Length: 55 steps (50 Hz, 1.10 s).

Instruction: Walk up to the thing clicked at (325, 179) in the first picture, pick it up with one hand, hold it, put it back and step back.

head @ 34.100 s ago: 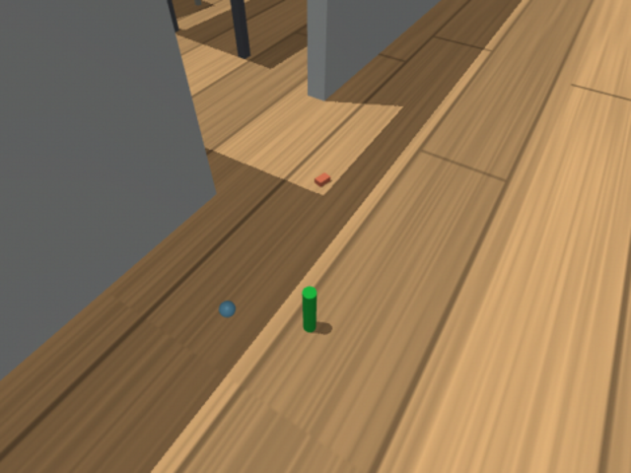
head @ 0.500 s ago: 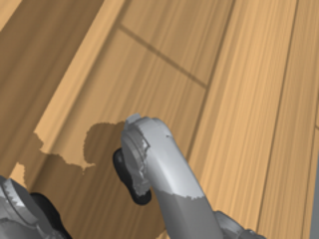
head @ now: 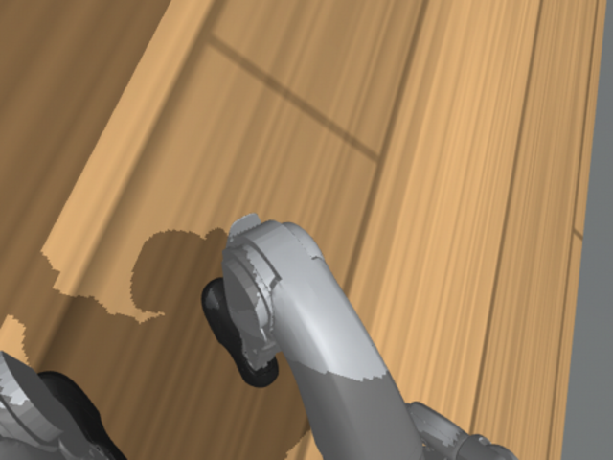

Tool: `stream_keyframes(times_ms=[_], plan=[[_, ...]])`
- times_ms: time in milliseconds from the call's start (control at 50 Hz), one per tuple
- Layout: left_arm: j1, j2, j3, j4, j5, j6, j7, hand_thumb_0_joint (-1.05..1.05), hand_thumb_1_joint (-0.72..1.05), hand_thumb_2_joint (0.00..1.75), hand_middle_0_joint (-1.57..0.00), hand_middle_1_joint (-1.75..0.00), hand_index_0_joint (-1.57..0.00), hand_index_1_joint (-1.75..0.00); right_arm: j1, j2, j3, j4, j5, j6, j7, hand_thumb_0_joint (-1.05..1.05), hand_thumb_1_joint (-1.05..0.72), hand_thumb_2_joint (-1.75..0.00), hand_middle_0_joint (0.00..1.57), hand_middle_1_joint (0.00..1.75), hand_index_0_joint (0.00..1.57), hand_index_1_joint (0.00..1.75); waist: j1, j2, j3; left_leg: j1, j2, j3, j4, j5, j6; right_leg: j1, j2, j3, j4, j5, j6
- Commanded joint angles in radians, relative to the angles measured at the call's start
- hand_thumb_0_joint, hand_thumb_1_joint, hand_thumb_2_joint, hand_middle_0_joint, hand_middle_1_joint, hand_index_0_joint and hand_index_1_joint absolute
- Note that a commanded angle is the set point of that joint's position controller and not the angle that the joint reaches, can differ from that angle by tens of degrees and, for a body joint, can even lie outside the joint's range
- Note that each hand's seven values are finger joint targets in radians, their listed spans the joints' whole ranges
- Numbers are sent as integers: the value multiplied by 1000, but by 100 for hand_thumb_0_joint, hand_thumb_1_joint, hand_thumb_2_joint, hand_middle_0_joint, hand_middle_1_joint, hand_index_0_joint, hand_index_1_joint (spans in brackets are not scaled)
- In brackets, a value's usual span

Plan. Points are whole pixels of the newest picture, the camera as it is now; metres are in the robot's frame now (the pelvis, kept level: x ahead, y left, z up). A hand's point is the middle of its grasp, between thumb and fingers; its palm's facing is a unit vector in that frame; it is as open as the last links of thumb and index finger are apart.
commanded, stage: rest palm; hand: left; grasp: from above
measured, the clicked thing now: out of the picture +0.45 +0.36 -0.31
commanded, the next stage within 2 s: close in 0.16 s
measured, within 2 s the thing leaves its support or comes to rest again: neither
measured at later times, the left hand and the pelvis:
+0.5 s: hand out of the picture +0.45 +0.35 -0.26, palm faces -0.26 -0.34 -0.90, open 14.2 cm; pelvis +0.00 +0.00 +0.00, yaw +0 degrees
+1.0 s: hand out of the picture +0.45 +0.35 -0.27, palm faces -0.27 -0.34 -0.90, open 13.1 cm; pelvis +0.00 +0.00 +0.00, yaw -1 degrees
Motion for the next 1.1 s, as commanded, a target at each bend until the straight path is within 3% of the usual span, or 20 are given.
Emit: stream_keyframes(times_ms=[0, 220, 240, 260, 300, 420, 440, 600, 660, 760, 800, 940, 960, 1020, 1080], plan=[[-213, 219, -21, -94, 4, 3, 37, 0, -61, 101, -8, -103, -5, -106, 217, -336, -77, 31, 10, 7, 2, 0, -91, -91, 20, 30, 20, 30, -65, 601, -627, 504, 33, 99, -250, 207, -14, 364, 30, -118, -207, 264, -78], [-197, 216, -33, -120, -14, 7, 15, 0, -61, 105, -8, -103, -4, -107, 213, -336, -72, 15, 14, 13, 2, 0, -91, -91, 20, 30, 20, 30, -71, 590, -621, 503, 35, 92, -252, 202, -12, 364, 33, -122, -209, 265, -77], [-191, 229, -19, -111, -15, 6, 18, 0, -60, 106, -9, -104, -5, -108, 213, -344, -76, 20, 15, 16, 0, 0, -91, -91, 20, 30, 20, 30, -63, 596, -635, 507, 39, 87, -262, 205, -15, 369, 37, -126, -210, 264, -79], [-201, 219, -34, -126, -12, 5, 13, 0, -59, 103, -9, -101, -5, -105, 209, -338, -72, 12, 18, 14, -1, 0, -90, -91, 20, 30, 20, 30, -65, 595, -627, 512, 38, 85, -254, 208, -14, 353, 33, -125, -208, 265, -77], [-201, 216, -40, -117, -13, 2, 14, 0, -56, 100, -10, -101, -7, -104, 218, -347, -75, 13, 13, 19, -4, 0, -90, -91, 20, 30, 20, 30, -80, 597, -627, 509, 38, 91, -258, 197, -13, 377, 39, -122, -220, 264, -78], [-250, 226, -44, -157, -17, -5, 16, 0, -54, 99, -10, -102, -8, -104, 200, -350, -81, 25, 11, 15, -14, 0, -90, -90, 20, 30, 20, 30, -81, 588, -609, 486, 34, 95, -258, 146, -14, 352, 38, -120, -228, 225, -76], [-214, 210, -43, -106, -13, 3, 19, 0, -55, 99, -11, -101, -8, -104, 212, -343, -76, 25, 8, 16, -14, 0, -90, -90, 20, 30, 20, 30, -83, 581, -619, 498, 37, 93, -261, 161, -15, 371, 40, -121, -230, 239, -77], [-219, 207, -62, -118, -10, 24, 10, 0, -48, 94, -15, -97, -12, -99, 211, -344, -64, 8, 13, 18, -14, 0, -90, -90, 20, 30, 20, 30, -81, 585, -636, 513, 40, 83, -260, 214, -15, 363, 39, -126, -217, 276, -76], [-217, 232, -46, -118, -15, 26, 0, 0, -46, 92, -16, -96, -14, -98, 206, -339, -67, 20, 16, 20, -18, 0, -90, -90, 20, 30, 20, 30, -73, 581, -604, 488, 34, 93, -267, 175, -15, 353, 36, -118, -221, 245, -77], [-208, 230, -40, -140, -18, 30, 3, 0, -41, 90, -20, -93, -18, -95, 211, -337, -64, 9, 17, 19, -14, 0, -90, -90, 20, 30, 20, 30, -64, 596, -620, 501, 37, 91, -264, 200, -14, 354, 39, -122, -219, 260, -78], [-209, 221, -43, -152, -18, 25, 1, 0, -40, 90, -21, -91, -19, -94, 223, -338, -70, 8, 15, 24, -15, 0, -90, -90, 20, 30, 20, 30, -75, 600, -635, 512, 37, 90, -267, 208, -15, 380, 40, -123, -221, 271, -79], [-204, 227, -41, -158, -28, 12, 2, 0, -29, 86, -29, -88, -27, -90, 213, -331, -65, 7, 16, 22, -18, 0, -90, -90, 20, 30, 20, 30, -71, 573, -633, 487, 35, 102, -247, 198, -8, 400, 40, -115, -234, 269, -72], [-228, 248, -29, -161, -22, 10, 3, 0, -28, 86, -29, -89, -28, -91, 215, -344, -70, 20, 19, 19, -20, 0, -90, -90, 20, 30, 20, 30, -68, 589, -622, 492, 39, 94, -258, 187, -13, 365, 36, -122, -224, 251, -77], [-201, 234, -41, -151, -9, 11, 3, 0, -22, 82, -32, -87, -31, -87, 219, -348, -66, 10, 17, 23, -18, 0, -89, -90, 20, 30, 20, 30, -70, 611, -651, 534, 42, 85, -261, 231, -17, 382, 38, -127, -216, 284, -79], [-203, 233, -35, -133, -13, 5, 6, 0, -19, 77, -33, -88, -34, -87, 222, -345, -66, 12, 14, 25, -20, 0, -89, -90, 20, 30, 20, 30, -76, 600, -630, 508, 39, 95, -259, 213, -15, 392, 41, -123, -224, 278, -77]])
